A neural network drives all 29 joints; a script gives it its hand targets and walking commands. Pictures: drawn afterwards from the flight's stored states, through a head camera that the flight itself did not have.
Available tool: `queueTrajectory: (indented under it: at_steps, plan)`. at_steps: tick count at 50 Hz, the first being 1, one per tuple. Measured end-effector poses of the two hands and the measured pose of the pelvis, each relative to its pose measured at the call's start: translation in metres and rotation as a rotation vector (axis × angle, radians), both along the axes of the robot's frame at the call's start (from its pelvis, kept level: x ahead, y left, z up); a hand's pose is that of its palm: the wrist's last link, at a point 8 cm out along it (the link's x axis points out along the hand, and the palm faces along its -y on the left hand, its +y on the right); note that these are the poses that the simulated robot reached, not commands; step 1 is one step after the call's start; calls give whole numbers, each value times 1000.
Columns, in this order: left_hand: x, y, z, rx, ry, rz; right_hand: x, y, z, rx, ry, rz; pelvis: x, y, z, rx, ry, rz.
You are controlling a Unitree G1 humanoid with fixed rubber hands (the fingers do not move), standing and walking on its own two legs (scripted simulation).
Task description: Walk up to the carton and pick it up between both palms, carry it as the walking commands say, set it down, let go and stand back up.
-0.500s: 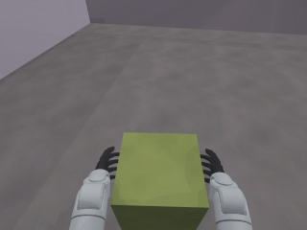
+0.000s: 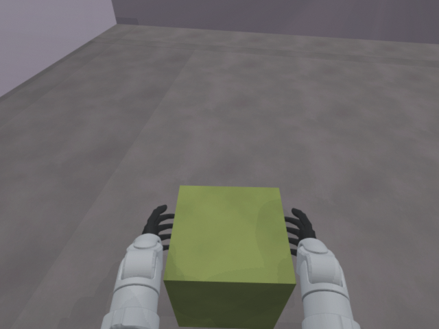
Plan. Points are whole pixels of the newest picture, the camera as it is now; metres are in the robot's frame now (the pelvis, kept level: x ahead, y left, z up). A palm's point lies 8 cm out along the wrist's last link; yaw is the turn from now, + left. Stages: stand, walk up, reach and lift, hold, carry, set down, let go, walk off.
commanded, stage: set down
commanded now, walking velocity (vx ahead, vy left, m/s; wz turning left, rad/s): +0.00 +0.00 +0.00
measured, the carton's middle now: (227, 259) +0.31 -0.02 -0.06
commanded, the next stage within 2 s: none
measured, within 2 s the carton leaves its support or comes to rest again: neither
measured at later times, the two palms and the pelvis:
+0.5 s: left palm (164, 251) +0.34 +0.12 -0.07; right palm (296, 257) +0.32 -0.18 -0.08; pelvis -0.02 +0.00 -0.04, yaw +0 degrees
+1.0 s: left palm (168, 257) +0.37 +0.12 -0.16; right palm (284, 262) +0.35 -0.17 -0.16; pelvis -0.03 -0.01 -0.10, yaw +1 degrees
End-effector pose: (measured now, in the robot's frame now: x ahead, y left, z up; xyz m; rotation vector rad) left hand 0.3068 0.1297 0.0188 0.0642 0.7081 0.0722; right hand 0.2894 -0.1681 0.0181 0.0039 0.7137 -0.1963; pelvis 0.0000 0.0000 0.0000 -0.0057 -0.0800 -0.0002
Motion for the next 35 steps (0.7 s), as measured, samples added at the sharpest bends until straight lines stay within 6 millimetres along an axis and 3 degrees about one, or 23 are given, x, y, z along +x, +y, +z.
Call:
queueTrajectory:
  at_steps: [15,35]
  plan:
    - [16,-3,-51,-16,-8,9,12,-3,-53,9,-9,-20,-17,5,-16,4,168,-2]
    - [46,-7,-132,-44,-14,27,42,-7,-132,22,-16,-33,-23,-9,-59,7,465,6]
